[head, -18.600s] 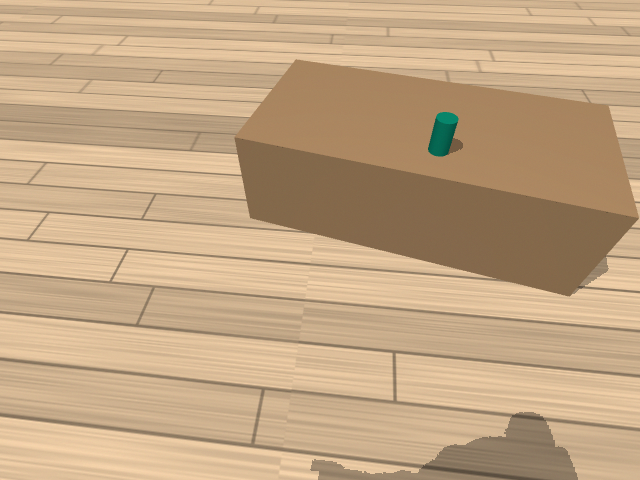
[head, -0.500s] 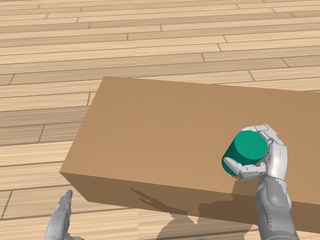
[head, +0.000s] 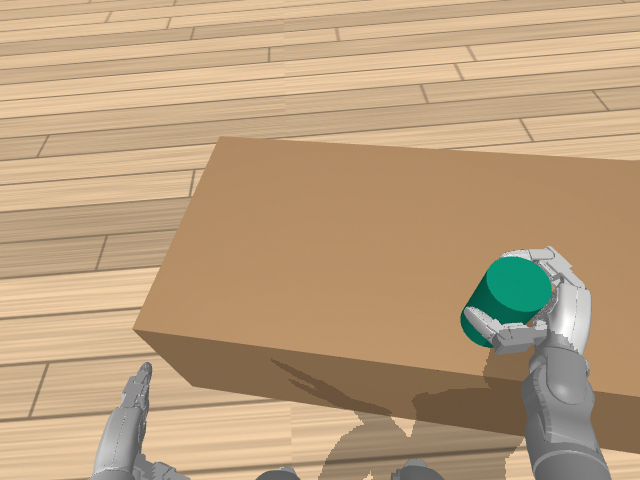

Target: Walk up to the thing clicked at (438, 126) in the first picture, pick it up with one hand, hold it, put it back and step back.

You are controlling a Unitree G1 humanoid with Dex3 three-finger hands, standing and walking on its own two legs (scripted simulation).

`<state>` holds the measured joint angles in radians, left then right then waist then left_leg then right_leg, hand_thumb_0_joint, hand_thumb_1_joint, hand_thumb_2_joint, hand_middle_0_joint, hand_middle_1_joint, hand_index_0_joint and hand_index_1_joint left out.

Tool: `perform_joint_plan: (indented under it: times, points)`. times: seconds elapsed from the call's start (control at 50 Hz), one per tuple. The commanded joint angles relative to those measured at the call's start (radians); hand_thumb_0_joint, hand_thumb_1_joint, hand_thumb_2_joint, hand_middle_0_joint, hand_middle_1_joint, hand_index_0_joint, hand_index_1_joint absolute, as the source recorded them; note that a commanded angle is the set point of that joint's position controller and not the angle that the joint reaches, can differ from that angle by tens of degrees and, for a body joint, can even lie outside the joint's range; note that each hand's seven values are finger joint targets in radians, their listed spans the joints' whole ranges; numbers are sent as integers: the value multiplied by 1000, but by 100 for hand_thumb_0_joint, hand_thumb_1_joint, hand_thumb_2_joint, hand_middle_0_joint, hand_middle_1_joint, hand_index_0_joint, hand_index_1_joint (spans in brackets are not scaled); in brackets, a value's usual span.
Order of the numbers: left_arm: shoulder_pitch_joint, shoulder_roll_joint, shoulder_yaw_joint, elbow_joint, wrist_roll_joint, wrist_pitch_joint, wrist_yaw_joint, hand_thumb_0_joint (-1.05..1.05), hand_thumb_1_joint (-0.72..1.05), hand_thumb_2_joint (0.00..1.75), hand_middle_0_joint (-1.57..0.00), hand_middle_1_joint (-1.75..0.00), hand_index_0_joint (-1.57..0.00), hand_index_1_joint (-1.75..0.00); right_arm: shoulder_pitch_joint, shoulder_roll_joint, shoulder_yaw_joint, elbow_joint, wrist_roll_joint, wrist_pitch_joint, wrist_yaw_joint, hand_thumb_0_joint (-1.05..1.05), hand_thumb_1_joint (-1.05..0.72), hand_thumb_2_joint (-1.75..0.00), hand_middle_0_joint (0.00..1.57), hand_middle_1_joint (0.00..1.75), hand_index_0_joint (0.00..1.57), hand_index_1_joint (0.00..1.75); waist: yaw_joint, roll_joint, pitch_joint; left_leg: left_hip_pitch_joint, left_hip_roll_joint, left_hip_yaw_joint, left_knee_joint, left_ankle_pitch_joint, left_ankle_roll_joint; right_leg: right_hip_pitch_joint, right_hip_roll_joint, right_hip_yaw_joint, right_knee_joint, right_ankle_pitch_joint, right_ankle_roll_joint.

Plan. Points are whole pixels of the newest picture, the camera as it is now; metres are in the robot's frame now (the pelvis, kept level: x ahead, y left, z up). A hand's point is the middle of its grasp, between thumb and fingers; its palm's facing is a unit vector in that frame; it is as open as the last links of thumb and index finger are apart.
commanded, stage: crouch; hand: right
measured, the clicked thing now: (500, 305) +0.35 -0.18 +0.00
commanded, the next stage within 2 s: lower in 1.00 s
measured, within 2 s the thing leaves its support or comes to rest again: neither
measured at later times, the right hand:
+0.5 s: hand (500, 282) +0.43 -0.22 -0.08, palm faces +0.29 +0.96 +0.00, open 10.0 cm
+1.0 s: hand (496, 278) +0.46 -0.24 -0.12, palm faces +0.31 +0.95 +0.00, open 10.0 cm
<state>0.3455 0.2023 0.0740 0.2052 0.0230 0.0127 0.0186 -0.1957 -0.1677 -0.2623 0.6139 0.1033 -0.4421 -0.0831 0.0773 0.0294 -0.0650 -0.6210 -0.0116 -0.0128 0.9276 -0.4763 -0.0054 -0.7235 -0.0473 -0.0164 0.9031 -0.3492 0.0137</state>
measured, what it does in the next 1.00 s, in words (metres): lowers itself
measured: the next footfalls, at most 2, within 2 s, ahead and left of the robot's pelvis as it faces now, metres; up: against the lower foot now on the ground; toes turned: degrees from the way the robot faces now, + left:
none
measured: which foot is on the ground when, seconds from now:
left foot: down 0.00-1.00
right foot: down 0.00-1.00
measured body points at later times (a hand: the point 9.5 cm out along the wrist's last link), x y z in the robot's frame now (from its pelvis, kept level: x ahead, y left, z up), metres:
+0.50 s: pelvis +0.00 -0.02 -0.06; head +0.12 -0.07 +0.37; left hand +0.15 +0.25 -0.04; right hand +0.41 -0.27 -0.07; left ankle -0.01 +0.12 -0.69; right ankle +0.06 -0.13 -0.69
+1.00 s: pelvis -0.01 -0.02 -0.09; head +0.14 -0.08 +0.33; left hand +0.15 +0.25 -0.04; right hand +0.44 -0.29 -0.12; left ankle -0.01 +0.12 -0.69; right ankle +0.06 -0.13 -0.69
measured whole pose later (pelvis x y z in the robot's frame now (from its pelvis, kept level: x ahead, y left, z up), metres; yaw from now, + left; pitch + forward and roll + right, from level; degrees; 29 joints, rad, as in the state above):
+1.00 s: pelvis -0.01 -0.02 -0.09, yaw +3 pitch +26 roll +6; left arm 0.42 0.25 0.07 -0.17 0.11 0.02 -0.09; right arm -0.60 -0.45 -0.56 1.09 -0.01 -0.65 -0.05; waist 0.27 0.02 -0.16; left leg -1.17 -0.06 0.05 1.33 -0.61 -0.02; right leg -1.34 -0.09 0.07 1.39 -0.51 0.00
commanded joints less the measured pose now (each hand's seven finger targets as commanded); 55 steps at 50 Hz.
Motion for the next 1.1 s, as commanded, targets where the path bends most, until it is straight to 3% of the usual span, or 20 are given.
perform_joint_plan:
  times: [0.0,0.02,0.08,0.16,0.2,0.28,0.3,0.38,0.4,0.42,0.44,0.46,0.48,0.52,0.72,0.78,0.86,0.9,1.04,1.08]
  points:
    - [-36,124,74,-216,17,-61,7,0,-53,4,-4,-5,-5,-5,-440,-193,-73,-204,-11,-147,-6,0,-8,-122,120,135,125,135,32,-36,-314,-79,-2,-14,-108,218,-4,200,17,12,-31,85,-30]
    - [-59,179,123,-261,21,-67,13,0,-53,4,-4,-5,-5,-5,-435,-212,-95,-141,-16,-155,-4,0,-8,-122,120,135,125,135,50,-16,-355,-82,-6,-12,-99,223,-8,205,15,18,-9,87,-30]
    - [-30,143,64,-292,32,-69,1,0,-54,5,-4,-5,-5,-5,-465,-246,-113,-74,-30,-183,0,0,-4,-122,119,135,124,135,42,-53,-417,-111,-15,-6,-60,229,-3,185,15,23,25,105,-26]
    - [32,127,48,-293,48,-69,-13,0,-54,6,-4,-6,-5,-5,-584,-258,-108,-42,-37,-229,6,0,-9,-122,120,135,125,135,62,-169,-469,-218,-28,18,-1,192,10,202,8,35,50,116,-11]
    - [19,180,106,-339,51,-67,-13,0,-54,5,-4,-6,-5,-5,-584,-306,-148,-19,-44,-241,3,0,-9,-122,120,136,125,136,69,-164,-503,-212,-31,20,15,202,9,186,8,39,72,120,-13]
    - [72,218,141,-323,63,-57,-28,0,-53,5,-4,-6,-5,-5,-527,-307,-185,141,-52,-240,10,0,-12,-127,125,141,130,141,94,-150,-468,-279,-40,41,63,229,8,128,0,54,122,177,-16]
    - [67,180,108,-327,64,-56,-36,0,-53,5,-4,-6,-5,-5,-574,-319,-187,86,-51,-252,8,0,-13,-128,126,141,131,141,74,-190,-485,-288,-39,40,78,235,12,127,-1,54,131,201,-13]
    - [62,165,88,-406,70,-55,-51,0,-53,5,-4,-6,-5,-5,-590,-306,-198,153,-61,-268,10,0,-12,-126,124,139,129,139,104,-147,-516,-299,-48,53,111,234,12,70,-7,68,172,184,-20]
    - [37,174,95,-450,67,-54,-52,0,-54,5,-4,-6,-5,-5,-616,-319,-195,149,-66,-275,10,0,-13,-126,124,139,129,139,107,-142,-536,-292,-49,50,115,242,11,67,-6,67,180,184,-22]
    - [30,240,157,-476,71,-52,-46,0,-53,5,-4,-6,-5,-5,-623,-360,-224,163,-75,-279,8,0,-13,-127,124,140,129,140,124,-132,-558,-307,-51,57,126,241,12,78,-8,75,187,193,-20]
    - [39,256,164,-472,74,-51,-47,0,-54,5,-4,-5,-5,-5,-611,-383,-229,168,-83,-280,9,0,-14,-126,124,139,129,139,116,-163,-554,-330,-53,61,135,222,17,91,-10,76,184,194,-14]
    - [90,206,122,-442,76,-44,-54,0,-53,5,-4,-6,-5,-5,-652,-372,-216,133,-84,-287,10,0,-13,-127,125,141,130,141,114,-196,-546,-348,-53,58,141,224,18,93,-13,74,194,207,-16]
    - [89,243,168,-450,76,-40,-51,0,-53,5,-4,-6,-5,-5,-653,-383,-228,171,-85,-290,10,0,-13,-128,126,142,131,142,136,-199,-550,-370,-54,61,146,214,19,94,-13,78,203,199,-14]
    - [111,195,121,-437,79,-42,-62,0,-53,5,-4,-6,-5,-5,-667,-387,-238,160,-86,-299,9,0,-13,-128,126,141,131,142,125,-222,-536,-398,-55,62,163,206,20,69,-12,77,218,197,-13]
    - [90,239,160,-506,90,-42,-70,0,-52,5,-4,-6,-5,-5,-718,-417,-246,212,-109,-300,13,0,-10,-129,125,142,130,142,173,-285,-575,-495,-63,80,208,162,27,46,-24,101,270,162,-7]
    - [99,225,127,-558,92,-43,-75,0,-52,5,-4,-5,-5,-5,-722,-434,-256,211,-108,-301,15,0,-8,-130,126,144,131,144,170,-291,-629,-483,-68,85,221,188,26,60,-27,109,291,202,-10]
    - [114,225,129,-526,89,-42,-79,0,-52,5,-4,-5,-5,-5,-709,-485,-301,267,-102,-290,24,0,-13,-129,127,143,132,143,167,-280,-603,-480,-68,79,239,222,20,-16,-20,103,323,202,-18]
    - [105,243,139,-574,87,-44,-79,0,-52,5,-4,-5,-5,-5,-748,-520,-320,228,-104,-292,23,0,-11,-131,129,146,134,146,172,-276,-662,-468,-71,77,244,244,19,8,-22,105,339,227,-22]
    - [100,244,143,-581,85,-40,-80,0,-52,5,-4,-5,-5,-5,-774,-536,-319,278,-121,-283,39,0,-10,-130,126,144,131,144,201,-273,-592,-498,-73,67,239,180,18,-86,-24,101,351,106,-29]
    - [106,226,120,-548,86,-40,-81,0,-52,5,-4,-5,-5,-5,-801,-560,-326,281,-122,-281,43,0,-11,-130,127,143,132,143,184,-312,-589,-531,-74,69,257,164,23,-92,-22,101,353,104,-23]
